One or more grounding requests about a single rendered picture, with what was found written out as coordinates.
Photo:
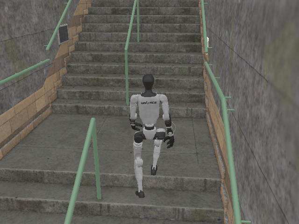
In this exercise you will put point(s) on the left robot forearm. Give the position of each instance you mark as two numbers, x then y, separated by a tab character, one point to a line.
132	121

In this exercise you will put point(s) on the robot left upper arm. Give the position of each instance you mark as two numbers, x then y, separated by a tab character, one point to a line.
133	101

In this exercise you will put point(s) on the left robot shin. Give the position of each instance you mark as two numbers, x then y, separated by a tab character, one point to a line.
138	175

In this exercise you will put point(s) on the right robot forearm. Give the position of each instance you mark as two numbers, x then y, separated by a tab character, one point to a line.
169	127

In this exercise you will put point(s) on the left robot hand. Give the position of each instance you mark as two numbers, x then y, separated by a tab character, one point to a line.
137	124

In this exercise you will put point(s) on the left robot thigh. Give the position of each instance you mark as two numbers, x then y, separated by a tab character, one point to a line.
137	146

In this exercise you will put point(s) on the right robot hand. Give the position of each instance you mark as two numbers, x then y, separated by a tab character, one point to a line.
169	142

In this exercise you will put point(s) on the robot right upper arm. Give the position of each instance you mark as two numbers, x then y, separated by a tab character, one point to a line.
165	106

